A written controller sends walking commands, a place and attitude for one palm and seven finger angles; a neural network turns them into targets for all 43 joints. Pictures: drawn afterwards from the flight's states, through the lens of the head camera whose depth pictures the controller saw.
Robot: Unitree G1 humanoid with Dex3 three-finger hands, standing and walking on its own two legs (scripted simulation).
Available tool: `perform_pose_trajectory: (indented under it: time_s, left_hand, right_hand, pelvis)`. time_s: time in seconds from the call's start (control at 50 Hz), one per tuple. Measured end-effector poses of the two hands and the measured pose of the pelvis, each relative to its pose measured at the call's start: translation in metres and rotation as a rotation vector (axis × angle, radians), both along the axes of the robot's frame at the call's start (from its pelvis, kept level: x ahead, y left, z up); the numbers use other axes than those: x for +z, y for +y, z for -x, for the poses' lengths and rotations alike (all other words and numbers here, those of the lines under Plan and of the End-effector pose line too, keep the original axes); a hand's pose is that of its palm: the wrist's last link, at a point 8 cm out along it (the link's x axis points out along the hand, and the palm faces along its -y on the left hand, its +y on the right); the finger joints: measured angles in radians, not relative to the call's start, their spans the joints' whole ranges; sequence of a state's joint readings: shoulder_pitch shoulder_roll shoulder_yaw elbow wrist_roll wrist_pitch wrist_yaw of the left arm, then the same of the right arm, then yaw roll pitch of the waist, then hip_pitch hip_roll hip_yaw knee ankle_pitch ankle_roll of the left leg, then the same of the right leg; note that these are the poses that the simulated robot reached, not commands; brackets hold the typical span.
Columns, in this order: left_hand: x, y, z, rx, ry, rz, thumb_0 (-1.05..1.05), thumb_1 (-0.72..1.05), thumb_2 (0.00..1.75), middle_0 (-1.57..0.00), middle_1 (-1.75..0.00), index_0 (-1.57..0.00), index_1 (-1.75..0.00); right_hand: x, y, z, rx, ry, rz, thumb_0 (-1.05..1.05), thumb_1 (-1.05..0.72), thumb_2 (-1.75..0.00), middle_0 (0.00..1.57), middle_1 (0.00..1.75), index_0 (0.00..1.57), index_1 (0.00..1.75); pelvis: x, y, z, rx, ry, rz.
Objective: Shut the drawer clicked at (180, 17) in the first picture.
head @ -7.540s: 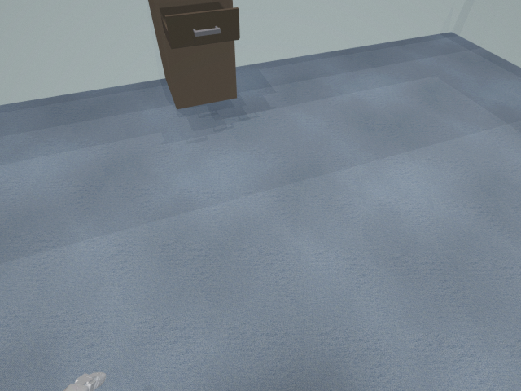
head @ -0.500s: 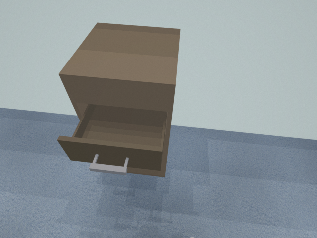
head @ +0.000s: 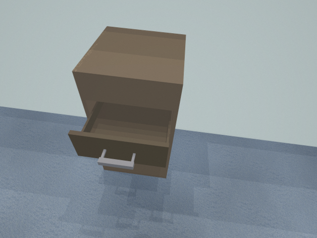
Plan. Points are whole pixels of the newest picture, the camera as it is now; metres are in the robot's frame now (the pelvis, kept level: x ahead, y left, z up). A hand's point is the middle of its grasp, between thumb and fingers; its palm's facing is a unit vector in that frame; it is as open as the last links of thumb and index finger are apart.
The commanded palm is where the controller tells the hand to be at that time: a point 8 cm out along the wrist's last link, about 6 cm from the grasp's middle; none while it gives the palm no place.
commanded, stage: come to a stop and stand still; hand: left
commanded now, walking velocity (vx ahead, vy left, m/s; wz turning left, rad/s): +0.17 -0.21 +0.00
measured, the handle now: (117, 158) +0.44 +0.18 -0.20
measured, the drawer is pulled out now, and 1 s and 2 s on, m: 0.19 0.19 0.19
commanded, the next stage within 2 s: look again from close up in 1.02 s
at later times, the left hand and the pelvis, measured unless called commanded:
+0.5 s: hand out of the picture +0.00 +0.11 -0.17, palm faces +0.00 -0.97 -0.22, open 7.3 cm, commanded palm none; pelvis +0.00 -0.05 +0.00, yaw -1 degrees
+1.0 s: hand out of the picture -0.02 +0.08 -0.17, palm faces +0.01 -0.98 -0.19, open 7.4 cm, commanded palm none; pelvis +0.01 -0.08 +0.00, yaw -1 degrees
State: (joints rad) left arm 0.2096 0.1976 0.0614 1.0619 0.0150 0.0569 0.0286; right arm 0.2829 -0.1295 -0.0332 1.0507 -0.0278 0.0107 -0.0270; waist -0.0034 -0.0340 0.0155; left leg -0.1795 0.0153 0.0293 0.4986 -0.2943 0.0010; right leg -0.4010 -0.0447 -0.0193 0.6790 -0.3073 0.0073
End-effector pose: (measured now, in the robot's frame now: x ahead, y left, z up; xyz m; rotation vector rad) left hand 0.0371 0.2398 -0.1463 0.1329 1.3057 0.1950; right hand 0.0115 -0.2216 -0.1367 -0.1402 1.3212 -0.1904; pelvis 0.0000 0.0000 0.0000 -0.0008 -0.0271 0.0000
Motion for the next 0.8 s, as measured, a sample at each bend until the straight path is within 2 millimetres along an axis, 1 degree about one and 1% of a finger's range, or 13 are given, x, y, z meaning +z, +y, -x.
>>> perform_pose_trajectory:
  time_s: [0.04,0.1,0.16,0.2,0.26,0.32,0.38,0.42,0.5,0.54,0.58,0.68,0.8]
  left_hand:
    - [0.004,0.003,0.015,0.013,0.022,0.008,0.00,0.91,0.90,-0.20,-0.30,-0.20,-0.30]
    - [0.006,0.003,0.036,0.021,0.063,0.013,0.00,0.91,0.90,-0.20,-0.30,-0.20,-0.30]
    - [0.008,-0.003,0.054,0.011,0.126,0.012,0.00,0.91,0.90,-0.20,-0.30,-0.20,-0.30]
    - [0.009,-0.009,0.060,-0.002,0.163,0.010,0.00,0.91,0.90,-0.20,-0.30,-0.20,-0.30]
    - [0.011,-0.024,0.059,-0.019,0.179,0.002,0.00,0.91,0.90,-0.20,-0.30,-0.20,-0.30]
    - [0.009,-0.042,0.054,-0.040,0.147,-0.027,0.00,0.91,0.90,-0.20,-0.30,-0.20,-0.30]
    - [0.011,-0.061,0.049,-0.065,0.115,-0.022,0.00,0.91,0.90,-0.20,-0.30,-0.20,-0.30]
    - [0.011,-0.069,0.047,-0.063,0.095,-0.025,0.00,0.91,0.90,-0.20,-0.30,-0.20,-0.30]
    - [0.007,-0.078,0.041,-0.053,0.057,-0.016,0.01,0.93,0.90,-0.20,-0.30,-0.20,-0.30]
    - [0.001,-0.080,0.038,-0.046,0.042,-0.008,0.01,0.93,0.90,-0.20,-0.30,-0.20,-0.30]
    - [0.001,-0.083,0.035,-0.041,0.032,-0.003,0.01,0.93,0.90,-0.20,-0.30,-0.20,-0.30]
    - [0.005,-0.090,0.037,-0.045,0.036,0.000,0.01,0.93,0.90,-0.20,-0.30,-0.20,-0.30]
    - [0.010,-0.098,0.049,-0.041,0.082,0.005,0.01,0.92,0.90,-0.20,-0.30,-0.20,-0.30]
  right_hand:
    - [0.004,0.008,0.009,0.005,0.018,-0.010,0.00,-0.91,-0.90,0.20,0.29,0.19,0.30]
    - [0.006,0.014,0.020,0.000,0.044,-0.023,0.00,-0.92,-0.90,0.20,0.29,0.20,0.30]
    - [0.004,0.012,0.029,-0.023,0.058,-0.033,0.00,-0.92,-0.90,0.20,0.30,0.20,0.30]
    - [0.002,0.008,0.036,-0.040,0.070,-0.039,0.00,-0.91,-0.89,0.20,0.30,0.20,0.30]
    - [-0.005,-0.003,0.048,-0.060,0.102,-0.052,0.00,-0.91,-0.89,0.20,0.30,0.20,0.30]
    - [-0.019,-0.019,0.057,-0.065,0.138,-0.074,0.00,-0.91,-0.90,0.20,0.30,0.20,0.30]
    - [-0.024,-0.033,0.054,-0.049,0.136,-0.082,0.00,-0.91,-0.90,0.20,0.29,0.20,0.30]
    - [-0.024,-0.039,0.047,-0.039,0.116,-0.083,0.00,-0.91,-0.90,0.20,0.29,0.20,0.30]
    - [-0.021,-0.045,0.026,-0.027,0.045,-0.073,0.00,-0.91,-0.90,0.20,0.29,0.19,0.30]
    - [-0.022,-0.049,0.020,-0.018,0.024,-0.054,0.01,-0.93,-0.90,0.20,0.29,0.19,0.30]
    - [-0.019,-0.053,0.016,-0.011,0.015,-0.046,0.01,-0.94,-0.90,0.20,0.29,0.19,0.30]
    - [-0.015,-0.059,0.014,0.002,0.019,-0.049,0.01,-0.94,-0.90,0.20,0.29,0.19,0.30]
    - [-0.015,-0.059,0.023,0.006,0.067,-0.070,0.01,-0.93,-0.90,0.20,0.29,0.19,0.30]
  pelvis:
    - [0.005,0.001,0.000,0.004,0.008,0.005]
    - [0.009,0.001,0.001,-0.001,0.021,-0.002]
    - [0.009,-0.004,0.003,-0.013,0.033,-0.015]
    - [0.008,-0.009,0.004,-0.018,0.038,-0.022]
    - [0.006,-0.019,0.006,-0.022,0.043,-0.031]
    - [-0.002,-0.032,0.009,-0.035,0.048,-0.027]
    - [-0.003,-0.038,0.012,-0.019,0.046,0.012]
    - [-0.003,-0.043,0.010,-0.013,0.041,0.017]
    - [-0.003,-0.053,0.005,-0.009,0.018,0.013]
    - [-0.006,-0.056,0.003,-0.003,0.005,0.015]
    - [-0.005,-0.060,0.001,-0.008,-0.006,0.002]
    - [-0.001,-0.067,-0.002,-0.013,0.004,-0.009]
    - [0.003,-0.072,-0.004,-0.016,0.014,-0.012]
